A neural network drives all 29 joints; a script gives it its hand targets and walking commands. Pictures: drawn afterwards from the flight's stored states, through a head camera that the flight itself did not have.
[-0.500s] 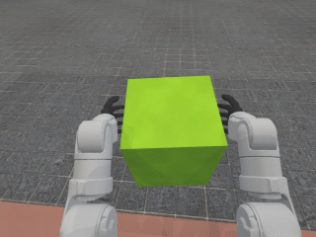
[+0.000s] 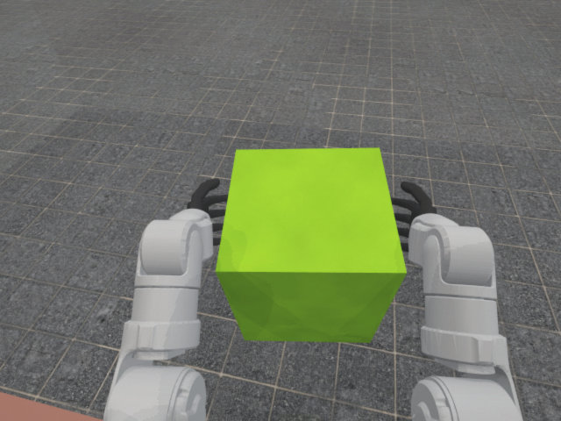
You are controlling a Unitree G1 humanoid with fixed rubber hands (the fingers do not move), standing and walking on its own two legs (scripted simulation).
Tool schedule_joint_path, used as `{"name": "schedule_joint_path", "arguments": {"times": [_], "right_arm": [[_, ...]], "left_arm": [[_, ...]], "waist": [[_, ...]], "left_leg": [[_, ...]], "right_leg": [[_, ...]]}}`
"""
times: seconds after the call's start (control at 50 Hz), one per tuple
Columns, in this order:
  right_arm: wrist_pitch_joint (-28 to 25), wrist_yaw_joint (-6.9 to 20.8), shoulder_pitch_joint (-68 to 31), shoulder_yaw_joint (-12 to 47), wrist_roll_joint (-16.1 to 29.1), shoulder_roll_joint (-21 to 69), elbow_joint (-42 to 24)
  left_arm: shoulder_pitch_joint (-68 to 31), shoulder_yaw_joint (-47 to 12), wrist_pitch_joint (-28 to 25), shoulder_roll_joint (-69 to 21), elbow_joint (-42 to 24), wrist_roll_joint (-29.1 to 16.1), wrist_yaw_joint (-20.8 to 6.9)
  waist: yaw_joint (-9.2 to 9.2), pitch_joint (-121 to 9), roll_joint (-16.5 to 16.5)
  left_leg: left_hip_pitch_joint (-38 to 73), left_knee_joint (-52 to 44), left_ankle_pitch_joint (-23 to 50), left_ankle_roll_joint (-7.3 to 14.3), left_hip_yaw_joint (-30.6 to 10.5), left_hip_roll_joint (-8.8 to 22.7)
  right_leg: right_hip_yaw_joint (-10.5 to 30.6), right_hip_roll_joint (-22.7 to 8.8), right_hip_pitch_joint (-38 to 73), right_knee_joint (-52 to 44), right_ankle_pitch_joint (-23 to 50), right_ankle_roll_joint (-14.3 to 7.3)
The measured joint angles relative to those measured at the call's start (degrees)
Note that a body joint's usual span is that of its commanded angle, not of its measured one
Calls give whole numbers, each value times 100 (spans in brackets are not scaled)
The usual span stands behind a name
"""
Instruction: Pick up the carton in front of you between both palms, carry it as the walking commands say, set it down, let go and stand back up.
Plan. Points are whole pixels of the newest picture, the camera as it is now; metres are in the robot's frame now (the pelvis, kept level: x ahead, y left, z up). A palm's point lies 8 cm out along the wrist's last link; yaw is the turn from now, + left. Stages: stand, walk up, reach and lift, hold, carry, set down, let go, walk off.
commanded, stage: carry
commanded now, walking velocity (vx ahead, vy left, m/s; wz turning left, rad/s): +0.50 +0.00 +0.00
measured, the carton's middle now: (306, 251) +0.38 +0.02 +0.04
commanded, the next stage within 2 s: none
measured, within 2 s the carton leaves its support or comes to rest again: neither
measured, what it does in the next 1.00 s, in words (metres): goes down: left foot 0.05 m lower, then right foot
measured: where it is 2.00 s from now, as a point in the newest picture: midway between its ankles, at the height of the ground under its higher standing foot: (309, 296)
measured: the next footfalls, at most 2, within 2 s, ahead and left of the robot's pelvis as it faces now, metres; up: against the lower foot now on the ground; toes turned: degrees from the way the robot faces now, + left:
left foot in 0.02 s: +0.18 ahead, +0.06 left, -0.05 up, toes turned +4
right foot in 0.52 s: +0.50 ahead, -0.09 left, -0.06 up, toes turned -3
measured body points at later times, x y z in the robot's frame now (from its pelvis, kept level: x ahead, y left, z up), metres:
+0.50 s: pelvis +0.29 -0.01 -0.03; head +0.32 +0.00 +0.42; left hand +0.66 +0.13 +0.08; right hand +0.66 -0.17 +0.08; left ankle +0.15 +0.05 -0.75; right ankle +0.45 -0.10 -0.74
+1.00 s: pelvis +0.57 +0.01 -0.02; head +0.57 +0.01 +0.43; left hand +0.91 +0.18 +0.09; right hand +0.93 -0.13 +0.09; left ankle +0.68 +0.13 -0.74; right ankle +0.46 -0.08 -0.76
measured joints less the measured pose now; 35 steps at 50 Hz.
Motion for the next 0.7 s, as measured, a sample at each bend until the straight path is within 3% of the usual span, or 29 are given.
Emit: {"name": "schedule_joint_path", "arguments": {"times": [0.02, 0.08, 0.1, 0.14, 0.24, 0.32, 0.4, 0.48, 0.52, 0.58, 0.62, 0.7], "right_arm": [[-14, 11, -30, 13, -47, 23, 136], [-202, 25, -170, 39, -192, 98, 574], [-225, 28, -164, 63, -199, 88, 709], [-199, 21, 29, 124, -110, 43, 777], [-168, -48, 306, 243, 230, -88, 569], [-310, -95, 288, 229, 325, -66, 347], [-381, -113, 252, 224, 375, -30, 108], [-332, -126, 110, 241, 389, -27, -39], [-272, -114, 26, 221, 391, -88, 0], [-267, -45, -214, 172, 396, -284, 299], [-208, -26, -223, 167, 375, -303, 486], [0, -27, -190, 197, 236, -184, 534]], "left_arm": [[-2, -7, 3, 47, 102, -5, -16], [-154, -18, -101, 255, 524, -66, -76], [-130, -22, -122, 262, 634, -65, -82], [-11, -85, -71, 208, 720, -12, -79], [210, -162, 97, 84, 380, 74, -17], [322, -88, 30, -5, -60, 132, 11], [413, -20, 7, -57, -482, 157, 21], [351, 22, 79, -47, -731, 157, 61], [230, 33, 105, -60, -634, 182, 59], [-46, 18, 9, -110, -230, 296, 54], [-64, 0, 51, -101, -12, 304, 54], [94, 15, 230, -25, -16, 156, 71]], "waist": [[-13, -68, 40], [-293, -73, -239], [-385, -41, -198], [-532, 26, -158], [-739, 327, -140], [-844, 448, -140], [-897, 411, -154], [-931, 245, -170], [-901, 136, -181], [-678, 144, 39], [-548, 166, -18], [-393, 288, -97]], "left_leg": [[308, -255, 182, 58, 92, -7], [315, 536, -1495, 479, 171, -248], [289, 744, -1603, 597, 162, -245], [377, 920, -1815, 657, 127, -261], [827, 805, -2242, 574, 65, -237], [1169, 745, -2570, 506, -14, -209], [1636, 638, -2952, 418, -110, -190], [2154, 674, -3485, 271, -197, -183], [2314, 1120, -3840, 149, -155, -163], [1593, 3273, -4215, -167, -372, -57], [966, 4338, -4103, -215, -460, -78], [1, 4341, -3599, -298, -465, 181]], "right_leg": [[-83, 20, -5, 490, -157, 49], [80, -155, -873, 2847, -641, 385], [164, -143, -1252, 3477, -683, 394], [256, -289, -1889, 3870, -425, 389], [408, -784, -3096, 3077, 240, 467], [411, -971, -3700, 2501, 789, 525], [276, -932, -3782, 1609, 1439, 479], [-28, -674, -3219, -65, 2293, 332], [-267, -537, -2607, -977, 2770, 207], [-410, -388, -2442, -606, 1777, -31], [-384, -398, -2283, -571, 1638, -54], [-322, -427, -1728, -1023, 1525, -53]]}}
